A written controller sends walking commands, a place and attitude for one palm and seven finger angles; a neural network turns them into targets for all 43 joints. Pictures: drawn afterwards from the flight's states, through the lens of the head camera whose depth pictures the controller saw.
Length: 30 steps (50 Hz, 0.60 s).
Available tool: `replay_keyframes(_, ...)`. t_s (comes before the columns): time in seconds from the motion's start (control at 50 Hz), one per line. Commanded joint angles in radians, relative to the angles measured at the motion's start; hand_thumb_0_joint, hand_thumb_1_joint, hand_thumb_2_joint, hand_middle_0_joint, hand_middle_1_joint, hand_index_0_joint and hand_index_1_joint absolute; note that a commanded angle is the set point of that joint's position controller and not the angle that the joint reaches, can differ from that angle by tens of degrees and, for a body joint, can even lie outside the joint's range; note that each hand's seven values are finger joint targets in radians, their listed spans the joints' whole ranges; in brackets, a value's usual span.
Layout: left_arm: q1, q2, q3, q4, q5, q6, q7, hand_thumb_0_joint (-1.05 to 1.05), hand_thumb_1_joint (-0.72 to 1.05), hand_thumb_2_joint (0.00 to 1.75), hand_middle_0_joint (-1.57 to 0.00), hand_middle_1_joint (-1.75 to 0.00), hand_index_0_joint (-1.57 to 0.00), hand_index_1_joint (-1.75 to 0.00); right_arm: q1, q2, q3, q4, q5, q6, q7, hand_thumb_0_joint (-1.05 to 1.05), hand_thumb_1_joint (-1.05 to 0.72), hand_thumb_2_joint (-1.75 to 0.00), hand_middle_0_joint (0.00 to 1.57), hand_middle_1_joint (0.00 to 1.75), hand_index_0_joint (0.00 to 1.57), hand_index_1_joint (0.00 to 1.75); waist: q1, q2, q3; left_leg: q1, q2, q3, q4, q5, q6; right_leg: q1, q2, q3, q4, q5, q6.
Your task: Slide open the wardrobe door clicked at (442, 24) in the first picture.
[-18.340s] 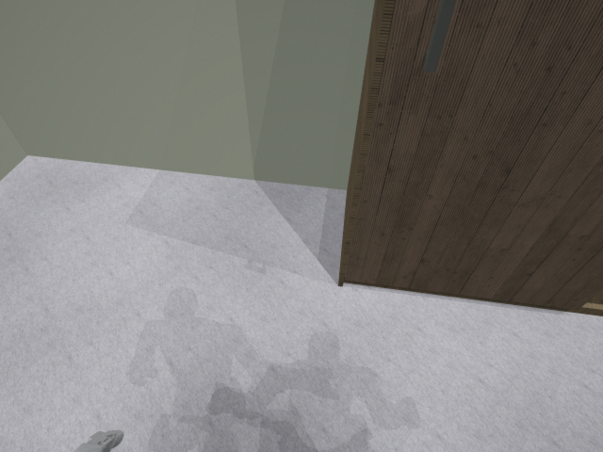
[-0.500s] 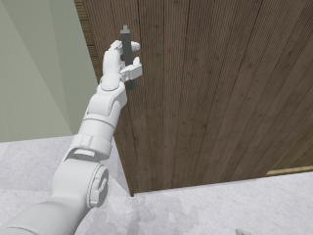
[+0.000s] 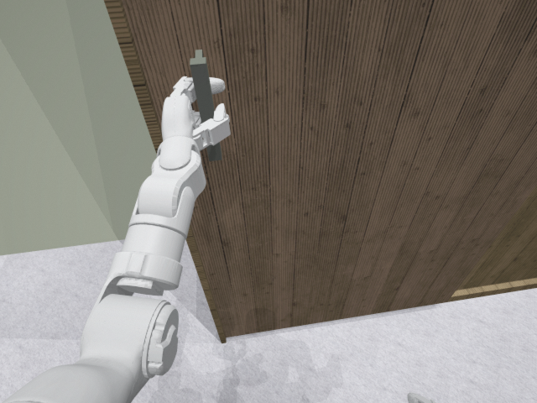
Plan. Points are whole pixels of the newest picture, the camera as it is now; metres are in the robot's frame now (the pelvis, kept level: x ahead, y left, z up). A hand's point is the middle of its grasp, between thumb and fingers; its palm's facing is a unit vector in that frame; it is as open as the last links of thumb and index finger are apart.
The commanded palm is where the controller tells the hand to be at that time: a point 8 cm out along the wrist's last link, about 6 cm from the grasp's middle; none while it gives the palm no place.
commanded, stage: grip the handle and tug to test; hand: left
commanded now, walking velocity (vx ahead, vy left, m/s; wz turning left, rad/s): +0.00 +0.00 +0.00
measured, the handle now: (207, 107) +0.49 +0.10 +0.22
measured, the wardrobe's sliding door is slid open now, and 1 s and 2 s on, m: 0.00 0.01 0.04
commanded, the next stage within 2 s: tug the door sideways, standing still in 0.10 s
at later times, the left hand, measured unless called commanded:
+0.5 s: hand (223, 121) +0.44 +0.07 +0.23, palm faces +0.16 -0.99 -0.02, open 5.6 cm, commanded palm +0.42 +0.09 +0.22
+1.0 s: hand (226, 124) +0.44 +0.07 +0.22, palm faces +0.10 -0.99 -0.05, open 5.9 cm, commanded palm +0.42 +0.09 +0.22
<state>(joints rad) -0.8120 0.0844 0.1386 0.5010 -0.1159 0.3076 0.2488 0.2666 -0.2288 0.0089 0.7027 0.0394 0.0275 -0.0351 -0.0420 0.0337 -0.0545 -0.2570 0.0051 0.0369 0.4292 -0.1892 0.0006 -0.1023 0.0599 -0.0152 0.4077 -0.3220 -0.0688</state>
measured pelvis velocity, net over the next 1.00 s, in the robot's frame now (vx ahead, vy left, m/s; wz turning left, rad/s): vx -0.03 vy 0.00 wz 0.07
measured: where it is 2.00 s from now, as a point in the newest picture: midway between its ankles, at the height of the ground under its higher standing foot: outside the picture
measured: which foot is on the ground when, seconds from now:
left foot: down 0.00-1.00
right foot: down 0.00-1.00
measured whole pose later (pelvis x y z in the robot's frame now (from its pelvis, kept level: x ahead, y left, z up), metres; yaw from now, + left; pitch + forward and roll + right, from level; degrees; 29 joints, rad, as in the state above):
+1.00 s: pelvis -0.03 +0.00 -0.01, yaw +4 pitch +3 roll +0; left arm -1.10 0.08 0.02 0.86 -0.12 0.13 0.26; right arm 0.28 -0.22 0.02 0.81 0.03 -0.04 -0.01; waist -0.03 0.03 -0.01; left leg -0.42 -0.02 -0.03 0.56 -0.19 0.01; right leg -0.25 0.05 -0.07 0.55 -0.36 -0.05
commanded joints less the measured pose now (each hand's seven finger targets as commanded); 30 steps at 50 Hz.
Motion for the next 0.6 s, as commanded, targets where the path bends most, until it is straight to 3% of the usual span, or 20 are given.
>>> replay_keyframes(0.0, -0.358, 0.075, -0.02, -0.342, -0.008, -0.032, -0.022, 0.0, 0.9, 0.9, -0.45, -1.4, -0.45, -1.4, -0.132, -0.107, -0.031, -0.163, -0.005, -0.037, 0.0, 0.0, -0.9, -0.9, 0.2, 0.3, 0.2, 0.3, 0.051, -0.116, -0.357, 0.25, -0.024, -0.028, 0.043, 0.379, 0.045, 0.052, -0.048, 0.008, -0.003, 0.754, 0.088)
replay_keyframes(0.08, -0.306, 0.093, -0.006, -0.417, -0.014, 0.007, -0.026, 0.0, 0.9, 0.9, -0.45, -1.4, -0.45, -1.4, -0.154, -0.108, -0.03, -0.174, -0.006, -0.023, 0.002, 0.0, -0.9, -0.9, 0.2, 0.3, 0.2, 0.3, 0.058, -0.113, -0.367, 0.254, -0.026, -0.023, 0.05, 0.413, 0.043, 0.085, -0.057, 0.008, 0.009, 0.841, 0.095)
replay_keyframes(0.16, -0.236, 0.066, -0.028, -0.461, -0.021, 0.045, -0.027, 0.0, 0.9, 0.9, -0.45, -1.4, -0.45, -1.4, -0.178, -0.105, -0.025, -0.188, -0.005, -0.007, 0.005, 0.0, -0.9, -0.9, 0.2, 0.3, 0.2, 0.3, 0.062, -0.124, -0.337, 0.248, -0.027, -0.023, 0.055, 0.431, 0.042, 0.094, -0.06, 0.0, 0.016, 0.88, 0.098)
replay_keyframes(0.18, -0.23, 0.091, -0.005, -0.488, -0.021, 0.052, -0.025, 0.0, 0.9, 0.9, -0.45, -1.4, -0.45, -1.4, -0.182, -0.106, -0.025, -0.191, -0.007, -0.004, 0.005, 0.0, -0.9, -0.9, 0.2, 0.3, 0.2, 0.3, 0.066, -0.129, -0.346, 0.249, -0.028, -0.021, 0.056, 0.437, 0.04, 0.103, -0.062, 0.0, 0.022, 0.902, 0.097)
replay_keyframes(0.22, -0.353, 0.039, -0.059, -0.45, -0.015, 0.073, -0.019, 0.0, 0.9, 0.9, -0.45, -1.4, -0.45, -1.4, -0.177, -0.102, -0.023, -0.166, -0.005, 0.001, 0.0, 0.0, -0.9, -0.9, 0.2, 0.3, 0.2, 0.3, 0.028, -0.128, -0.301, 0.245, -0.029, -0.022, 0.063, 0.417, 0.042, 0.059, -0.06, 0.002, 0.017, 0.886, 0.101)
replay_keyframes(0.26, -0.481, 0.037, -0.062, -0.392, -0.011, 0.087, -0.002, 0.0, 0.9, 0.9, -0.45, -1.4, -0.45, -1.4, -0.161, -0.107, -0.027, -0.138, -0.007, 0.003, -0.004, 0.0, -0.9, -0.9, 0.2, 0.3, 0.2, 0.3, 0.002, -0.121, -0.255, 0.241, -0.024, -0.028, 0.068, 0.396, 0.044, -0.003, -0.053, 0.002, 0.007, 0.808, 0.098)
replay_keyframes(0.32, -0.511, -0.015, -0.099, -0.345, 0.009, 0.101, 0.016, 0.0, 0.9, 0.9, -0.45, -1.4, -0.45, -1.4, -0.149, -0.097, -0.029, -0.125, -0.012, 0.005, -0.003, 0.0, -0.9, -0.9, 0.2, 0.3, 0.2, 0.3, -0.005, -0.08, -0.274, 0.261, -0.028, -0.036, 0.086, 0.42, 0.041, -0.036, -0.051, -0.001, 0.021, 0.782, 0.086)
replay_keyframes(0.36, -0.562, -0.042, -0.129, -0.35, 0.006, 0.09, 0.021, 0.0, 0.9, 0.9, -0.45, -1.4, -0.45, -1.4, -0.142, -0.096, -0.031, -0.12, -0.014, 0.008, -0.001, 0.0, -0.9, -0.9, 0.2, 0.3, 0.2, 0.3, -0.012, -0.05, -0.313, 0.285, -0.031, -0.043, 0.102, 0.456, 0.041, -0.034, -0.053, 0.001, 0.032, 0.796, 0.081)
replay_keyframes(0.42, -0.596, -0.087, -0.162, -0.297, 0.005, 0.068, 0.018, 0.0, 0.9, 0.9, -0.45, -1.4, -0.45, -1.4, -0.129, -0.092, -0.035, -0.11, -0.019, 0.005, 0.002, 0.0, -0.9, -0.9, 0.2, 0.3, 0.2, 0.3, -0.026, -0.113, -0.345, 0.282, -0.035, -0.054, 0.112, 0.456, 0.041, -0.038, -0.057, -0.003, 0.049, 0.833, 0.09)
replay_keyframes(0.46, -0.621, -0.111, -0.186, -0.262, 0.001, 0.043, 0.013, 0.0, 0.9, 0.9, -0.45, -1.4, -0.45, -1.4, -0.131, -0.091, -0.038, -0.107, -0.017, 0.001, 0.002, 0.0, -0.9, -0.9, 0.2, 0.3, 0.2, 0.3, -0.03, -0.142, -0.328, 0.273, -0.032, -0.063, 0.108, 0.44, 0.043, -0.047, -0.052, -0.008, 0.049, 0.791, 0.085)
replay_keyframes(0.58, -0.755, -0.186, -0.259, -0.18, 0.005, -0.028, 0.012, 0.0, 0.9, 0.9, -0.45, -1.4, -0.45, -1.4, -0.108, -0.077, -0.037, -0.084, -0.014, -0.032, 0.015, 0.0, -0.9, -0.9, 0.2, 0.3, 0.2, 0.3, -0.052, -0.046, -0.336, 0.318, -0.031, -0.084, 0.128, 0.417, 0.04, -0.147, -0.037, -0.009, 0.046, 0.638, 0.063)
